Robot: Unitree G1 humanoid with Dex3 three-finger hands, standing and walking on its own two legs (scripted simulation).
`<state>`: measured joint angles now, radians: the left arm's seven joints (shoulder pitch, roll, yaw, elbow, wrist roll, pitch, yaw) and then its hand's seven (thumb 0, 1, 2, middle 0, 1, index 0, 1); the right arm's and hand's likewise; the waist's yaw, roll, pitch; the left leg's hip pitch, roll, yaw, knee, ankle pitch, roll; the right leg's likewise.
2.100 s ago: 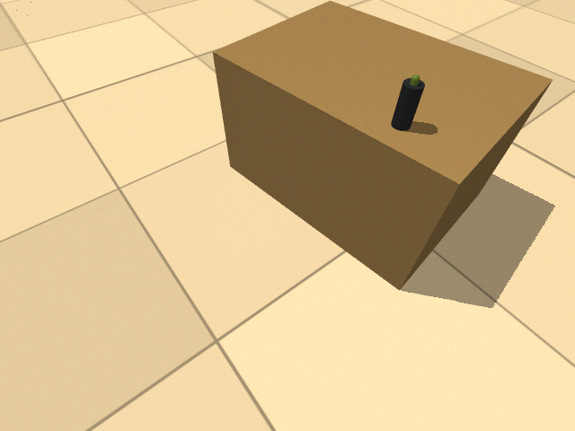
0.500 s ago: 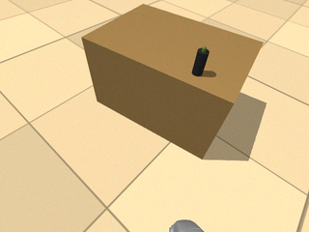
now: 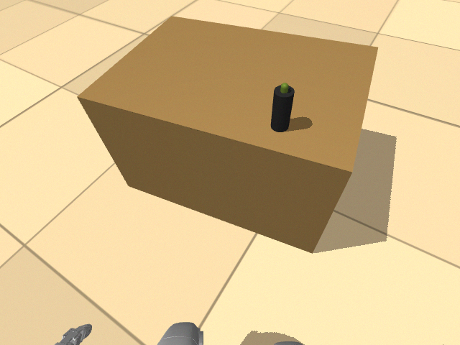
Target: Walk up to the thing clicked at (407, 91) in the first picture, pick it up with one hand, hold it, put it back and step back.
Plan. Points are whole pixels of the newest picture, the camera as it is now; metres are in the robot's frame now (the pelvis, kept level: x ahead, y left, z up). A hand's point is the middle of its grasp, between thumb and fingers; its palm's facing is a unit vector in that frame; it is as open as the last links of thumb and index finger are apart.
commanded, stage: walk up
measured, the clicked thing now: (282, 106) +0.75 -0.15 -0.09
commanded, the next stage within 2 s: none
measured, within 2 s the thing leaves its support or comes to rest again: neither
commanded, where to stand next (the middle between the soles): +0.14 +0.04 m, yaw -5 degrees
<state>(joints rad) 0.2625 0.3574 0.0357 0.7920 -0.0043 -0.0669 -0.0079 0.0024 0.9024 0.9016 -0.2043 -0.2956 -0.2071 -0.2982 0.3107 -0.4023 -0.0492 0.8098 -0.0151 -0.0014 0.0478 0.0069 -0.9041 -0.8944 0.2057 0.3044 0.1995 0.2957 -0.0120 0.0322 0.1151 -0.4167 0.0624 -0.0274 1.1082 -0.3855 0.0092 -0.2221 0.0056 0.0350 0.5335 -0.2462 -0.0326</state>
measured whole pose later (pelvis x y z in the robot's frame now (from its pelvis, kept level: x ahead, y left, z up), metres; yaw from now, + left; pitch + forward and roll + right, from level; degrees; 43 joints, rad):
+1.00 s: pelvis +0.07 +0.05 -0.01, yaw -7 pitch -3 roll +1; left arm 0.10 0.37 0.02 0.96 0.01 0.01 -0.02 0.01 0.90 0.90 -0.20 -0.30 -0.20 -0.30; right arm 0.18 -0.37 0.00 1.02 0.00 -0.03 0.00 0.01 -0.90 -0.89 0.21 0.30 0.20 0.30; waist -0.02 -0.03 0.08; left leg -0.25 0.04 0.03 0.59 -0.30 -0.03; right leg -0.25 -0.01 0.00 0.63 -0.33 -0.01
